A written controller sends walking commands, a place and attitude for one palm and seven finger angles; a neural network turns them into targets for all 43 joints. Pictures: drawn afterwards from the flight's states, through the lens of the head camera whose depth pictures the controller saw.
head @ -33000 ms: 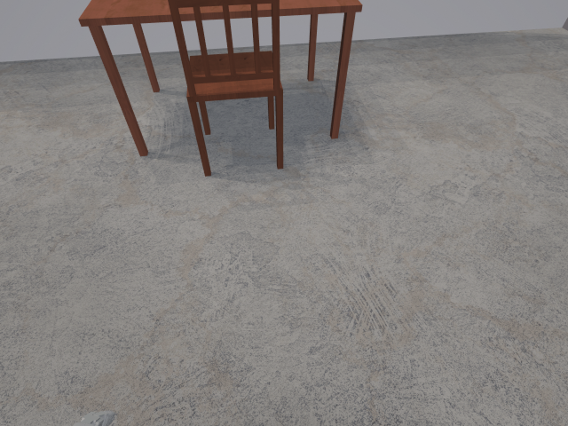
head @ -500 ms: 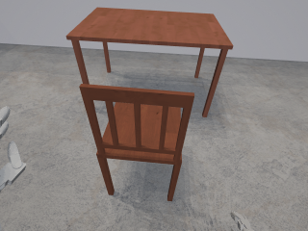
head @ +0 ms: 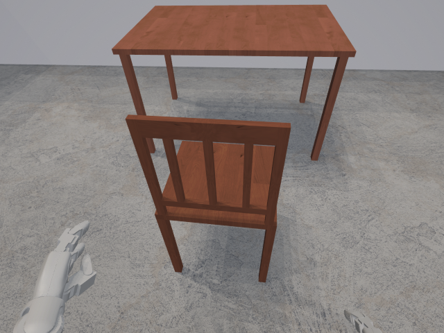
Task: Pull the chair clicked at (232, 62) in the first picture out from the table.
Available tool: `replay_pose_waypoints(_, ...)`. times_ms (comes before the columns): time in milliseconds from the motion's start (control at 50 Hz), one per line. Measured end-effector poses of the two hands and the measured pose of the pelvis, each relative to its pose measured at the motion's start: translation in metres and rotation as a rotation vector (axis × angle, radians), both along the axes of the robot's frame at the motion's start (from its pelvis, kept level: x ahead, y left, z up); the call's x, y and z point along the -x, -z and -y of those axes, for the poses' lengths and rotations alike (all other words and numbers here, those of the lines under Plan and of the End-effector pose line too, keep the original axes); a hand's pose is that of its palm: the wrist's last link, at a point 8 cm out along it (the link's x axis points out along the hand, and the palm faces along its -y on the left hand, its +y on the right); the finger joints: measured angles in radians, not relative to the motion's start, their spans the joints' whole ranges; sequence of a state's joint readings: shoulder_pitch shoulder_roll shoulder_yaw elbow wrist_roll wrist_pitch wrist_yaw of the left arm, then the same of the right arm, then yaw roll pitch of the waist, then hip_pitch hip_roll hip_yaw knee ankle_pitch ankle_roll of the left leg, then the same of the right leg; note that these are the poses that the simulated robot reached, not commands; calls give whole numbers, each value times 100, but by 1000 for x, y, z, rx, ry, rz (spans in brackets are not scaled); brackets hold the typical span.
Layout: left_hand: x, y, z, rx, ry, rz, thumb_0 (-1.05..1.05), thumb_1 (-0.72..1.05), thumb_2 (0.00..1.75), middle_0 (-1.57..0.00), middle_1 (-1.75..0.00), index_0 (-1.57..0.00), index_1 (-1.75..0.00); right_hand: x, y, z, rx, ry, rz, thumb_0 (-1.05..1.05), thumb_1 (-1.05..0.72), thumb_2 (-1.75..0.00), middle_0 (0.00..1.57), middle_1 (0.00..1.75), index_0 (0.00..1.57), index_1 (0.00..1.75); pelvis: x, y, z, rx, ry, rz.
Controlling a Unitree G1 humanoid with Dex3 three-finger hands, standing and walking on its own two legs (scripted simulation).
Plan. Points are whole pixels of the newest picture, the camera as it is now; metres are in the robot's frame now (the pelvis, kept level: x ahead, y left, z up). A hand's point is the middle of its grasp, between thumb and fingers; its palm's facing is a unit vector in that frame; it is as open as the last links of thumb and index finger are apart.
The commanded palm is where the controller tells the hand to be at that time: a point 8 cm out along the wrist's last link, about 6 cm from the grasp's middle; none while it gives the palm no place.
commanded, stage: let the arm hang, fingers relaxed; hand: left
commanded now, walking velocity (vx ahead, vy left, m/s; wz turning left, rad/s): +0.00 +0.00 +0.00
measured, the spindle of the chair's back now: (210, 174) +0.56 +0.07 -0.08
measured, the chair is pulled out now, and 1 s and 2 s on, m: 0.60 0.60 0.60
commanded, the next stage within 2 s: look to check the result in 0.98 s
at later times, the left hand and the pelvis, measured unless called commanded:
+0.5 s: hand out of the picture -0.07 +0.14 -0.15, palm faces +0.00 -0.98 -0.22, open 7.3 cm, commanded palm none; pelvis +0.04 -0.03 +0.01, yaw -1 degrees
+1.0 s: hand out of the picture +0.05 +0.13 -0.16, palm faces +0.01 -0.98 -0.21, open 7.4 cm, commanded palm none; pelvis +0.05 -0.04 +0.01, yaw -1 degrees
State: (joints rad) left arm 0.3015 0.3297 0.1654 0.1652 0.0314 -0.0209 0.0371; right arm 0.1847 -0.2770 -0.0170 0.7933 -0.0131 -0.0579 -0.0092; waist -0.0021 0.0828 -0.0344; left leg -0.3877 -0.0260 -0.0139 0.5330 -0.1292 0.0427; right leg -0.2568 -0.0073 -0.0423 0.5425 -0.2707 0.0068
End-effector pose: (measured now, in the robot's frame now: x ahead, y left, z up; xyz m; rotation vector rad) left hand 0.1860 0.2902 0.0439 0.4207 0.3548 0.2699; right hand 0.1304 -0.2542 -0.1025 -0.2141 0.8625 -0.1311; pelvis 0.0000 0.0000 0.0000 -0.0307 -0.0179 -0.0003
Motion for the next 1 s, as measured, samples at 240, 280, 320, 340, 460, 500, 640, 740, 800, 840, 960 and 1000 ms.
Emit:
replay_pose_waypoints(240, 177, 182, 76, 341, -152, -1011, -1, 100, 89, -21, -30, -20, -30, 133, 24, -5, -27, 127, -536, 1, -91, -90, 20, 30, 20, 30, -21, -5, 14, -20, 13, -13)
replay_pose_waypoints(280, 206, 177, 75, 336, -195, -1090, -1, 99, 90, -21, -30, -20, -30, 148, 25, -9, -43, 136, -606, 1, -90, -90, 20, 30, 20, 30, -24, -7, 17, -20, 11, -17)
replay_pose_waypoints(320, 229, 170, 76, 328, -234, -1158, 0, 97, 90, -20, -30, -20, -30, 158, 27, -12, -59, 144, -650, 1, -90, -90, 20, 30, 20, 30, -27, -8, 19, -20, 10, -17)
replay_pose_waypoints(340, 238, 167, 77, 324, -249, -1187, 0, 97, 90, -20, -30, -20, -30, 161, 28, -14, -68, 148, -664, 1, -90, -90, 20, 30, 20, 30, -29, -8, 20, -20, 10, -17)
replay_pose_waypoints(460, 257, 158, 91, 319, -286, -1258, 0, 93, 90, -20, -30, -20, -30, 154, 37, -22, -114, 153, -667, 1, -90, -90, 20, 30, 20, 30, -35, -8, 25, -22, 15, -10)
replay_pose_waypoints(500, 251, 160, 98, 327, -280, -1241, 0, 92, 90, -20, -30, -20, -30, 146, 40, -24, -126, 149, -646, 0, -90, -90, 20, 30, 20, 30, -37, -8, 27, -23, 16, -7)
replay_pose_waypoints(640, 196, 174, 123, 369, -210, -1094, 0, 91, 90, -20, -30, -20, -30, 112, 46, -23, -133, 123, -563, 1, -91, -90, 20, 30, 20, 30, -41, -8, 32, -26, 13, 5)
replay_pose_waypoints(740, 159, 179, 132, 367, -155, -1016, 1, 92, 90, -20, -30, -20, -30, 105, 43, -12, -114, 136, -534, 2, -93, -90, 20, 30, 20, 30, -43, -8, 36, -28, 17, 12)
replay_pose_waypoints(800, 153, 178, 127, 357, -156, -1006, 3, 93, 90, -20, -30, -20, -30, 104, 41, -7, -107, 148, -520, 1, -92, -90, 20, 30, 20, 30, -45, -8, 38, -28, 20, 13)
replay_pose_waypoints(840, 149, 177, 124, 350, -159, -995, 3, 93, 90, -20, -30, -20, -30, 104, 40, -5, -104, 150, -521, 1, -92, -90, 20, 30, 20, 30, -45, -9, 39, -28, 19, 14)
replay_pose_waypoints(960, 145, 173, 115, 329, -174, -983, 1, 92, 90, -20, -30, -20, -30, 110, 41, -5, -109, 145, -549, 0, -91, -90, 20, 30, 20, 30, -46, -9, 40, -28, 17, 11)
replay_pose_waypoints(1000, 145, 172, 113, 325, -179, -985, 1, 91, 90, -20, -30, -20, -30, 112, 41, -6, -113, 144, -558, 0, -91, -90, 20, 30, 20, 30, -46, -10, 41, -28, 16, 10)
